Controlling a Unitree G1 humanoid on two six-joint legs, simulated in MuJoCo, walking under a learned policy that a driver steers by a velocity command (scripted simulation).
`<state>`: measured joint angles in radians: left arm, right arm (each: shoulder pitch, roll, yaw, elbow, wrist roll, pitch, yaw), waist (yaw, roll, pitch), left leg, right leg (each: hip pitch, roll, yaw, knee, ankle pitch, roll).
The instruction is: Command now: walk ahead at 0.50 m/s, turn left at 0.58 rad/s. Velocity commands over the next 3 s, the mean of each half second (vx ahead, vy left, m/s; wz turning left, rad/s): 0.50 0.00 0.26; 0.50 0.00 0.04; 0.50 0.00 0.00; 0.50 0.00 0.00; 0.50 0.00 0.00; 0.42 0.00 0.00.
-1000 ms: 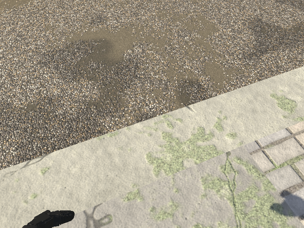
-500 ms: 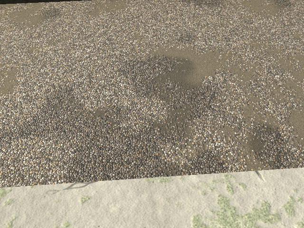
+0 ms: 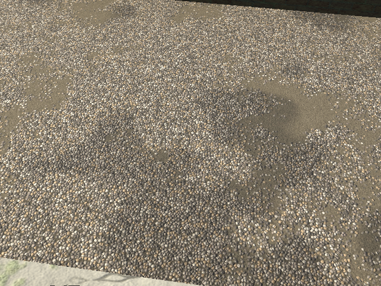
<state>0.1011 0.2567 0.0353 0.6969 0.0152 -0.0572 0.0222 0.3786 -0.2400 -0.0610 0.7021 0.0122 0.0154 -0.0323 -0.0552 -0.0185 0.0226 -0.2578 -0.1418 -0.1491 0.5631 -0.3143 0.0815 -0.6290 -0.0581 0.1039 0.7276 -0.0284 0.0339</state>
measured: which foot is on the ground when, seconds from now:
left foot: down 0.00-0.08, up 0.10-0.42, down 0.44-1.00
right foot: up 0.00-0.06, down 0.08-0.46, up 0.48-0.74, down 0.76-1.00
